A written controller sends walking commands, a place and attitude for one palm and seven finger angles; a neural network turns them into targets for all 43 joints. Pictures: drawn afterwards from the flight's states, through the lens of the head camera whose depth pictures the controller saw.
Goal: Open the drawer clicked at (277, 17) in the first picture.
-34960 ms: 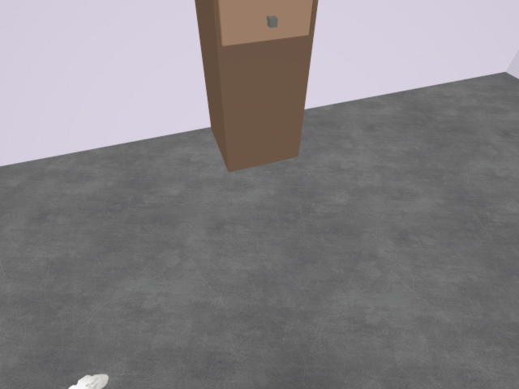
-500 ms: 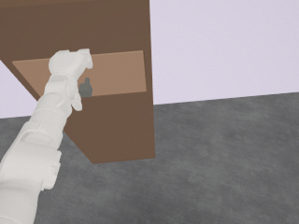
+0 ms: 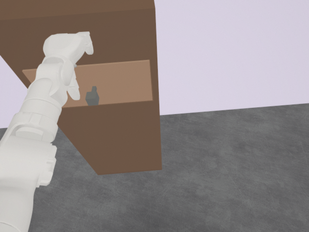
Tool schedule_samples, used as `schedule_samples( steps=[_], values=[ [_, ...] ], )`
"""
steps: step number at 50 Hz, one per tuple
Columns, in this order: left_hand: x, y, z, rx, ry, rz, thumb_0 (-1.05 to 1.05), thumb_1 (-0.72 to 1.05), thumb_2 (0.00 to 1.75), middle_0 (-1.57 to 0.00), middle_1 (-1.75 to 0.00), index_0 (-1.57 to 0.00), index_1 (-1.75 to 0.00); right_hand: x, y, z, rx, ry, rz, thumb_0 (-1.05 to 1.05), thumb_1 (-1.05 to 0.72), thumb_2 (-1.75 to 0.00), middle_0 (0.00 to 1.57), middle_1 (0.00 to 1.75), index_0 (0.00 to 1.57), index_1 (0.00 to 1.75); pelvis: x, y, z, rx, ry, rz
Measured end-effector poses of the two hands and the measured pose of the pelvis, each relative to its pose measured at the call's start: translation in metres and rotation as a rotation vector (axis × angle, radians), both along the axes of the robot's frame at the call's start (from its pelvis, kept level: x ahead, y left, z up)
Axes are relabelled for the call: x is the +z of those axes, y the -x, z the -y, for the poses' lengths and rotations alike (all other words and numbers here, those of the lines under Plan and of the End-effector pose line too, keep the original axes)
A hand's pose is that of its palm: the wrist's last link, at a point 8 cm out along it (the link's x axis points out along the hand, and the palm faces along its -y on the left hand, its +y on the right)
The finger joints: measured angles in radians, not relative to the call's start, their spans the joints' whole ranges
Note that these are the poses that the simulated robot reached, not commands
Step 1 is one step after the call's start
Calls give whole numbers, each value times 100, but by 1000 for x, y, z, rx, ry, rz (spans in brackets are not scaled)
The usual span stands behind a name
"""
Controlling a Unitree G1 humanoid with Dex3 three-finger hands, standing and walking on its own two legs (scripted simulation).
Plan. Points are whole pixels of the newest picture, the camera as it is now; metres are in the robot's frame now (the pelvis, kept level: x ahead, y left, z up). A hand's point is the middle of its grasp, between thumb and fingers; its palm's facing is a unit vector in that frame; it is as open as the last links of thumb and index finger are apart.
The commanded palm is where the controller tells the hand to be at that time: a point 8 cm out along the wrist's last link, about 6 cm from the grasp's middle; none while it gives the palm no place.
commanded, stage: lift the hand off the handle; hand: left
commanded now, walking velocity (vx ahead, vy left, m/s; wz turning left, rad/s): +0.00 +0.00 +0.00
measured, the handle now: (93, 94) +0.53 +0.20 +0.03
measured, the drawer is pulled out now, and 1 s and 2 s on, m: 0.00 0.00 0.00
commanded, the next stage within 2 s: draw the hand back to the body in 0.02 s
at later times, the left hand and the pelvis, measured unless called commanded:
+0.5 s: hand (55, 94) +0.41 +0.23 +0.16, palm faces +0.08 -0.01 -1.00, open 13.8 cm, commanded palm +0.37 +0.23 +0.23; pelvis +0.00 +0.01 +0.00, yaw -1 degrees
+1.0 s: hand (26, 123) +0.29 +0.22 +0.21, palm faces +0.33 -0.91 -0.25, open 13.0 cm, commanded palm +0.24 +0.26 +0.22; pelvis +0.01 +0.00 +0.01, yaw +1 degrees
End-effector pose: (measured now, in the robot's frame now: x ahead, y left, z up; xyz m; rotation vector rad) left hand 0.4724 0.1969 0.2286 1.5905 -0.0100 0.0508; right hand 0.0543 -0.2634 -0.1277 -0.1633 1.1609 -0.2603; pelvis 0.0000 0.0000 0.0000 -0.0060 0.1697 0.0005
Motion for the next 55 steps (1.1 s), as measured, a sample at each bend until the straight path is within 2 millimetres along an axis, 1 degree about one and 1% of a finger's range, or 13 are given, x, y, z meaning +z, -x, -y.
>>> schedule_samples(
  steps=[11, 15, 18, 22, 27, 33, 37, 39, 41, 44, 48, 52, 55],
  values=[
    [2, 3, 0, 10, 9, -30, 0, -49, 30, -38, -121, -37, -122, 3, 5, -2, -12, 0, 19, 0, -91, -89, 21, 30, 20, 30, 0, 9, -3, -19, -6, 0],
    [-3, 18, -4, -16, 22, -17, 0, -49, 30, -35, -121, -35, -121, 4, 4, -4, -18, -9, 26, 0, -91, -89, 20, 30, 20, 30, 1, 6, -5, -36, -6, 16],
    [-12, 34, -13, -16, 30, -13, 0, -49, 30, -33, -120, -34, -121, 5, -5, -7, -10, -21, 43, 0, -91, -89, 20, 30, 20, 30, 2, 4, -6, -40, -5, 37],
    [-19, 63, -26, -15, 30, 16, 0, -49, 30, -32, -120, -33, -121, 10, -30, -12, 24, -33, 95, 1, -91, -89, 20, 30, 20, 30, 3, 2, -8, -34, -2, 65],
    [-17, 99, -41, 6, 31, 57, 0, -49, 30, -32, -120, -33, -120, 20, -78, -23, 111, -44, 190, 1, -91, -89, 20, 30, 20, 30, 4, 2, -10, -8, 1, 98],
    [-10, 132, -52, 43, 30, 61, 0, -49, 30, -32, -120, -32, -120, 39, -138, -48, 220, -68, 325, 1, -91, -89, 20, 30, 19, 30, 6, 4, -13, 18, 0, 126],
    [-10, 153, -53, 44, 38, 43, 0, -49, 30, -32, -120, -32, -120, 52, -166, -68, 278, -98, 398, 1, -91, -89, 20, 30, 19, 30, 7, 3, -13, 27, -1, 142],
    [-9, 162, -51, -32, 413, 84, 0, -49, 30, -32, -120, -32, -120, 60, -173, -78, 300, -112, 445, 1, -91, -89, 20, 30, 19, 30, 7, 4, -13, 35, 0, 167],
    [-11, 171, -47, -98, 729, 161, 0, -47, 31, -32, -119, -32, -119, 66, -175, -88, 322, -123, 484, 1, -91, -89, 20, 30, 19, 30, 7, 4, -11, 33, 1, 187],
    [-14, 188, -47, -151, 1048, 278, 0, -43, 33, -31, -116, -32, -116, 74, -170, -97, 334, -125, 510, 1, -91, -89, 20, 30, 20, 30, 8, 0, -7, 20, 4, 203],
    [-13, 210, -59, -141, 1212, 424, 0, -34, 37, -31, -110, -31, -110, 72, -154, -92, 325, -107, 499, 0, -91, -89, 21, 30, 20, 30, 9, -5, -2, 12, 10, 218],
    [-7, 232, -72, -111, 1225, 519, 0, -22, 42, -29, -102, -30, -103, 61, -134, -76, 309, -78, 445, 1, -91, -89, 21, 30, 20, 30, 9, -7, 0, 12, 13, 224],
    [-4, 247, -73, -104, 1207, 547, 0, -13, 46, -28, -96, -29, -96, 52, -120, -61, 296, -56, 404, 1, -91, -89, 21, 30, 20, 30, 9, -6, 0, 13, 12, 223]
  ],
)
